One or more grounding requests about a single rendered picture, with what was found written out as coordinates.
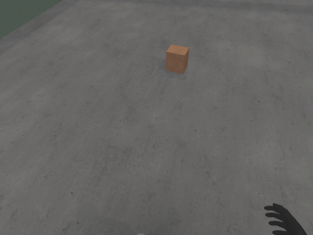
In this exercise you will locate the right robot hand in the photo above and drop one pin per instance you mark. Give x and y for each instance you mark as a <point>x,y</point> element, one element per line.
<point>287,222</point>

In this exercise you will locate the carton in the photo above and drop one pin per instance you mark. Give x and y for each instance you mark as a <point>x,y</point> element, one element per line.
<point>177,58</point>

